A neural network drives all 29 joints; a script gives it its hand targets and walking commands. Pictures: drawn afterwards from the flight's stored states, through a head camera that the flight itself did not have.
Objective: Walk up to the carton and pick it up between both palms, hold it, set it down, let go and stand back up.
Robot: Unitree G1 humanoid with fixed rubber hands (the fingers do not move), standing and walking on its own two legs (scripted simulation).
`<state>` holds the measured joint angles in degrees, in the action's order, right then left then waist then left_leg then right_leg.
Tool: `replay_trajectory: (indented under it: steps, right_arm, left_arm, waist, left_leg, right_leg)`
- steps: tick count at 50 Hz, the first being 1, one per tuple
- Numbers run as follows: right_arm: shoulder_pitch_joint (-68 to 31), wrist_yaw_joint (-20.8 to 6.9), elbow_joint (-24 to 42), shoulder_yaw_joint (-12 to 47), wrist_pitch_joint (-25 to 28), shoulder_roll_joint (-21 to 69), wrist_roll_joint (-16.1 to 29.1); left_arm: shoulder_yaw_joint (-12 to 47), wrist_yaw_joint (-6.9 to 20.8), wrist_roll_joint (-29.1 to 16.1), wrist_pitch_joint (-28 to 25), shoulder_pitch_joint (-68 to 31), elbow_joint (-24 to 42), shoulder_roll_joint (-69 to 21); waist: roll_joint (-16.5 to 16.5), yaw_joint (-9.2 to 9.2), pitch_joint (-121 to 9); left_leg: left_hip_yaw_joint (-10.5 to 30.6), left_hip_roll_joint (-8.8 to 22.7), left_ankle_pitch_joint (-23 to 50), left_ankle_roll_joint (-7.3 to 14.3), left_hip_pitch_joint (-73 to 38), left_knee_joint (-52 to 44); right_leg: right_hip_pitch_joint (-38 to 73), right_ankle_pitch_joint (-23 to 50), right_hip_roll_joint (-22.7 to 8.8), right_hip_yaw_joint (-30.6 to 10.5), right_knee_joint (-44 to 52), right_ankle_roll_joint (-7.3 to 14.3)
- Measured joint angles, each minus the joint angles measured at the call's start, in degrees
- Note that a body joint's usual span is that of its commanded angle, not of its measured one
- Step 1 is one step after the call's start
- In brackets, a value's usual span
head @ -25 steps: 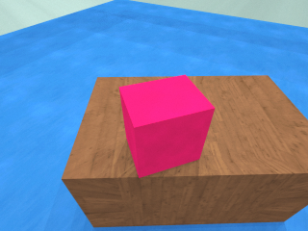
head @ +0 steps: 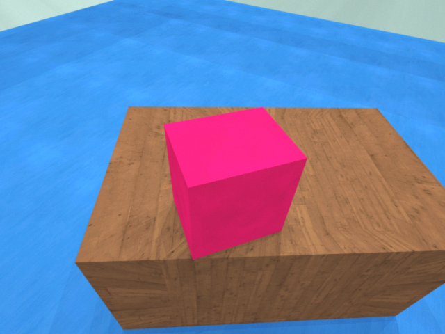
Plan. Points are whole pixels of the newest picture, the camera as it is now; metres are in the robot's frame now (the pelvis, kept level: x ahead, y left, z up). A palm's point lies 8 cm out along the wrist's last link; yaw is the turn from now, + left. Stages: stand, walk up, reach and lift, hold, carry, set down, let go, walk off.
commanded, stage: stand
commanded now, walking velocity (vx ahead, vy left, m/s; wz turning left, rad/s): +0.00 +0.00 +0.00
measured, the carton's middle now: (228, 182) +0.51 -0.01 -0.05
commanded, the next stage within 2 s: none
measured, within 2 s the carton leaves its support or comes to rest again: neither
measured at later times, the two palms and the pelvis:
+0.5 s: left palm out of the picture +0.09 +0.23 -0.15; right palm out of the picture +0.07 -0.28 -0.12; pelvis +0.05 -0.02 -0.01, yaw +1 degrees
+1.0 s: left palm out of the picture +0.09 +0.29 -0.15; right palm out of the picture +0.13 -0.23 -0.09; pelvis +0.03 +0.02 +0.00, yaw +4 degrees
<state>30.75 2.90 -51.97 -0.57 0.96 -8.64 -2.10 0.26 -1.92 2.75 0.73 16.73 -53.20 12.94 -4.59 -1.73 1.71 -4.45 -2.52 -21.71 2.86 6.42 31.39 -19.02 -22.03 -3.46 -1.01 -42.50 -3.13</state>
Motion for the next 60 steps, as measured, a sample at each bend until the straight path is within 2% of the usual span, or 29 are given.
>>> replay_trajectory:
  steps: [3, 4, 6, 8, 13, 21, 26, 30, 33, 35, 38, 39, 41, 42, 44, 47, 50, 54, 60]
  right_arm:
    - [1.21, -0.15, 0.30, -0.06, -0.38, -0.93, 0.18]
    - [1.21, -0.29, 0.11, -0.14, -0.66, -1.57, 0.37]
    - [1.19, -0.66, 0.41, -0.33, -1.16, -2.63, 0.74]
    - [0.90, -0.96, 1.24, -0.45, -1.29, -3.09, 0.71]
    - [-1.45, -2.05, 2.37, -0.63, -0.66, -3.40, 0.24]
    - [-4.96, -2.01, 4.98, -0.66, 0.13, -3.39, 0.40]
    - [-5.95, -1.64, 6.12, -1.03, -0.68, -4.23, 0.52]
    - [-7.12, -1.46, 6.65, -1.35, -1.50, -5.11, 0.73]
    - [-8.53, -1.38, 7.45, -1.58, -2.07, -5.55, 0.85]
    - [-10.06, -1.26, 7.84, -1.70, -2.91, -5.85, 0.88]
    - [-12.68, -1.21, 8.33, -1.71, -3.65, -6.21, 1.18]
    - [-13.48, -1.32, 8.63, -1.61, -3.53, -6.23, 1.41]
    - [-14.79, -1.74, 9.38, -1.32, -2.89, -6.22, 1.91]
    - [-15.51, -1.98, 9.45, -1.23, -2.42, -5.77, 1.99]
    - [-16.42, -2.28, 9.71, -0.66, -1.62, -4.38, 1.31]
    - [-15.72, -1.94, 10.41, -0.09, -1.68, -3.73, 0.55]
    - [-15.32, -1.14, 10.48, 0.54, -2.96, -3.32, -0.15]
    - [-16.20, -0.89, 10.89, 0.61, -3.43, -3.96, 0.30]
    - [-15.90, -0.71, 11.90, -0.44, -2.62, -5.53, 0.30]
  left_arm:
    - [0.11, 0.20, -0.17, -0.41, -1.28, 1.09, 0.26]
    - [0.09, 0.26, -0.30, -0.67, -1.76, 1.15, -0.09]
    - [0.36, 0.42, -0.67, -1.27, -2.11, 1.65, -0.52]
    - [0.40, 0.75, -1.46, -1.28, -2.34, 1.92, -0.44]
    - [0.42, 0.77, -1.83, -0.37, -2.24, 1.83, 0.07]
    - [0.20, 1.02, -1.49, -0.01, -0.53, 1.82, 1.31]
    - [-0.01, 1.15, -1.05, 0.26, 0.56, 2.07, 1.56]
    - [-0.06, 1.06, -1.07, -0.11, -0.13, 2.92, 1.26]
    - [-0.07, 0.87, -1.23, -0.47, -1.31, 4.42, 1.17]
    - [-0.06, 0.27, -0.79, -0.56, -2.70, 5.22, 1.12]
    - [-0.08, -0.45, -0.23, -0.05, -4.49, 6.24, 1.19]
    - [-0.19, -0.54, -0.14, 0.27, -4.72, 6.50, 1.36]
    - [-0.29, -0.65, -0.32, 1.05, -4.84, 6.69, 2.03]
    - [-0.39, -0.64, -0.53, 1.52, -5.01, 6.41, 2.77]
    - [-0.76, -0.63, -1.07, 2.62, -5.25, 5.33, 4.23]
    - [-1.09, -1.19, -1.33, 4.64, -5.58, 4.23, 4.38]
    - [-1.53, -1.26, -1.35, 4.99, -6.48, 3.64, 4.62]
    - [-2.26, -0.64, -0.81, 4.40, -6.51, 3.91, 4.85]
    - [-3.12, 0.12, -0.77, 4.44, -6.43, 4.15, 4.23]
  waist:
    - [0.91, -0.33, 0.75]
    - [2.24, -0.42, 1.07]
    - [4.46, -0.86, 0.79]
    - [5.08, -0.97, 0.28]
    - [4.65, -0.12, -0.32]
    - [2.26, 2.05, -0.13]
    - [1.90, 2.26, -0.18]
    - [2.83, 1.97, 0.84]
    - [3.42, 1.46, 2.36]
    - [3.61, 1.25, 4.20]
    - [3.98, 2.04, 6.74]
    - [4.07, 2.40, 7.28]
    - [4.16, 2.76, 7.88]
    - [3.13, 3.03, 8.36]
    - [0.06, 4.06, 8.73]
    - [0.59, 2.68, 7.35]
    - [0.41, 2.81, 6.71]
    - [-0.15, 2.87, 6.70]
    - [0.49, 1.44, 7.22]
  left_leg:
    - [-0.29, 0.43, -2.12, -0.72, -0.24, 2.46]
    - [0.07, 1.38, -3.15, -1.08, -0.16, 3.84]
    - [1.60, 2.73, -4.33, -1.79, 0.60, 5.75]
    - [2.38, 2.91, -5.20, -2.06, 1.05, 6.19]
    - [3.10, 2.85, -4.80, -2.35, 0.50, 4.86]
    - [2.73, 2.98, -5.74, -2.39, -0.91, 4.07]
    - [2.66, 3.43, -7.88, -2.68, -1.73, 5.66]
    - [3.27, 4.12, -9.24, -3.09, -1.38, 7.31]
    - [4.41, 3.96, -7.17, -2.69, 1.66, 11.61]
    - [5.28, 3.08, -9.35, -2.74, 5.22, 17.55]
    - [5.03, 2.41, -13.02, -2.98, 10.41, 22.56]
    - [4.90, 2.56, -12.64, -2.97, 11.38, 21.48]
    - [4.83, 3.20, -6.67, -2.94, 11.66, 14.94]
    - [3.98, 2.79, -1.55, -2.28, 11.01, 12.78]
    - [1.38, 1.19, -0.61, -0.36, 9.41, 11.69]
    - [2.35, 1.39, -0.88, 0.83, 8.24, 10.27]
    - [2.12, 1.38, 2.08, 0.73, 6.24, 5.82]
    - [0.92, 0.74, 4.92, 1.42, 5.90, 2.26]
    - [-0.17, 0.43, 6.41, 1.75, 8.85, 3.46]
  right_leg:
    - [1.56, 5.64, -0.04, 0.40, 4.95, 0.91]
    - [2.02, 6.62, 0.80, 0.94, 5.03, 1.45]
    - [2.29, 5.39, 2.01, 2.24, 4.56, 2.30]
    - [1.99, 3.99, 2.09, 2.90, 3.82, 2.77]
    - [2.56, 3.28, 1.94, 3.52, 4.46, 2.78]
    - [2.97, 1.69, 2.22, 3.01, 3.58, 2.90]
    - [3.29, -0.69, 2.67, 2.88, 1.24, 3.08]
    - [3.38, -1.80, 3.25, 3.43, 0.34, 3.33]
    - [2.70, -2.05, 2.97, 4.37, -0.16, 3.60]
    - [2.60, -1.90, 2.18, 5.22, -0.28, 3.54]
    - [2.70, -0.78, 1.11, 6.06, 0.72, 2.82]
    - [2.68, -0.33, 0.97, 6.15, 1.12, 2.45]
    - [2.45, 0.16, 0.87, 6.27, 1.15, 1.56]
    - [2.28, -0.07, 0.20, 5.65, 0.24, 1.09]
    - [0.28, -2.29, -0.94, 2.64, -4.96, 1.33]
    - [-2.11, -11.13, 2.11, 0.77, -16.91, 0.81]
    - [-3.01, -9.62, 3.72, -0.54, -23.01, -0.10]
    - [-3.16, -5.01, 3.78, -1.69, -23.95, -0.60]
    - [-0.29, -9.67, 3.08, -2.19, -15.75, -0.38]
